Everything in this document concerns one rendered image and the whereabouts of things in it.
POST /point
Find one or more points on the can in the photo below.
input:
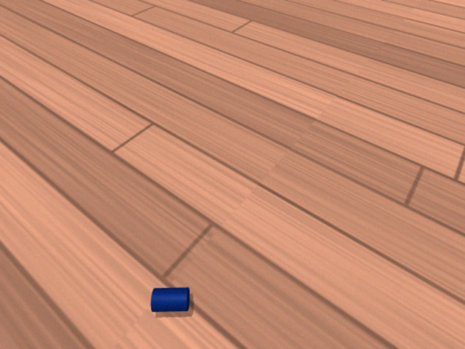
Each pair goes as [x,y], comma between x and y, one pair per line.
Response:
[170,299]

